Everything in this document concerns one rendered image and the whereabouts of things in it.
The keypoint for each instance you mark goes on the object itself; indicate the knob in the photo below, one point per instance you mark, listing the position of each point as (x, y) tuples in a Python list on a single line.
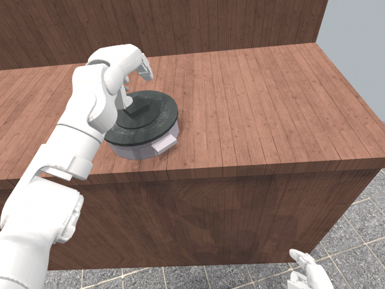
[(137, 107)]

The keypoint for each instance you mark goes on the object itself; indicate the robot left hand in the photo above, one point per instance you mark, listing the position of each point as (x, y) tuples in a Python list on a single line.
[(128, 58)]

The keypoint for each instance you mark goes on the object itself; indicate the pot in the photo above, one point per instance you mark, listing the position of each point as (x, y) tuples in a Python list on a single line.
[(148, 150)]

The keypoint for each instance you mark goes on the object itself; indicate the lid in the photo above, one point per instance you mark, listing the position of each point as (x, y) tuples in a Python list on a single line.
[(148, 126)]

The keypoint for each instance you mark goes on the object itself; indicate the robot left forearm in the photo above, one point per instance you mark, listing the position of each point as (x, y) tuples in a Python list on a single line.
[(89, 114)]

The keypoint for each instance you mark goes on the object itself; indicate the left robot upper arm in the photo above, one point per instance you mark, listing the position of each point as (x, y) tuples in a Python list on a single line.
[(46, 213)]

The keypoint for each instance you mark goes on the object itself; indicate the robot right hand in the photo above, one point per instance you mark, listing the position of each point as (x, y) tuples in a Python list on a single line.
[(316, 278)]

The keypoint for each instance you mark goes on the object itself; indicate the table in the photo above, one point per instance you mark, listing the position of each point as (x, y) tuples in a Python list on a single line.
[(274, 143)]

